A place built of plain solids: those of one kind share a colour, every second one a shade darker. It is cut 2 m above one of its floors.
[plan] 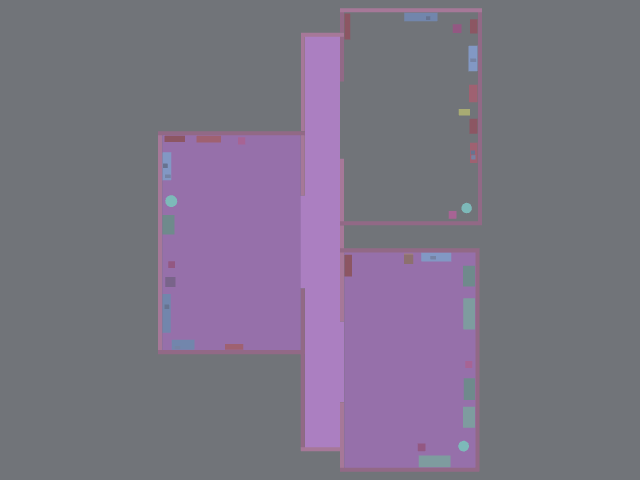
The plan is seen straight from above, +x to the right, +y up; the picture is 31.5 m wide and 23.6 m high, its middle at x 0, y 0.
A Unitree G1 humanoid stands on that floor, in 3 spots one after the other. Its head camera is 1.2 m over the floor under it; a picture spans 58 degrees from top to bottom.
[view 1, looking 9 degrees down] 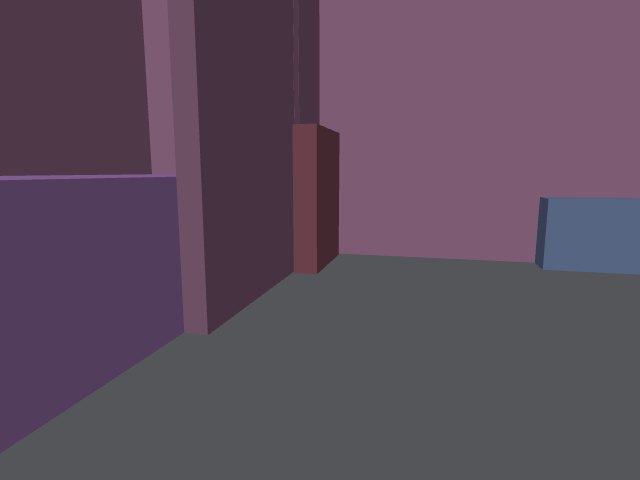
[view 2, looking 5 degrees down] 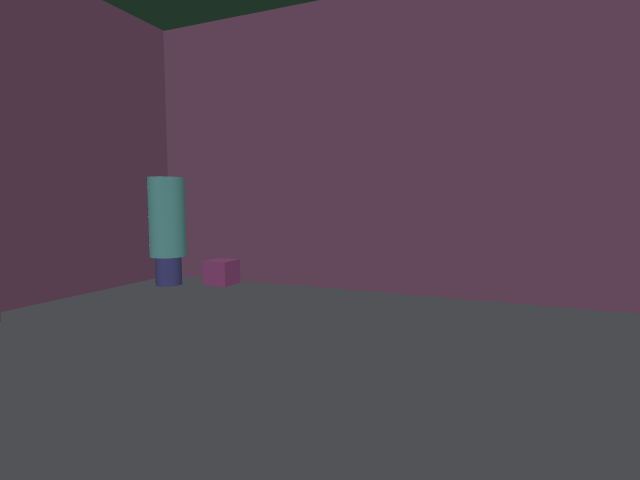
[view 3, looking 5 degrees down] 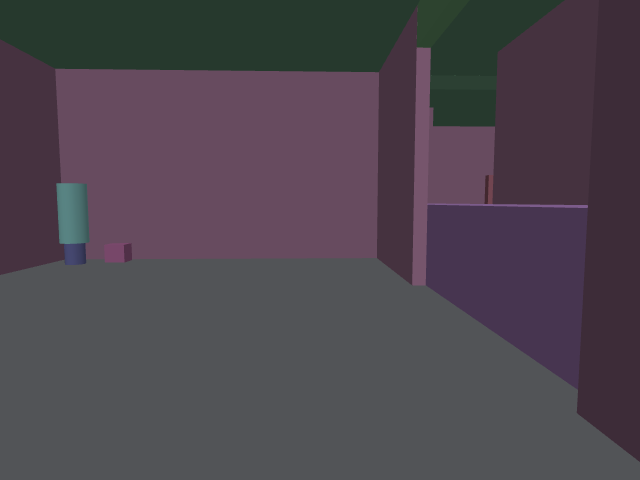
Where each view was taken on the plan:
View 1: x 2.73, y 5.03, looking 104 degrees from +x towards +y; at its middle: case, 5.19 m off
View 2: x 2.73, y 6.47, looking -67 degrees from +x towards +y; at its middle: wall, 6.06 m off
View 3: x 2.73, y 10.12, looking -92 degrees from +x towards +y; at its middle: wall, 9.25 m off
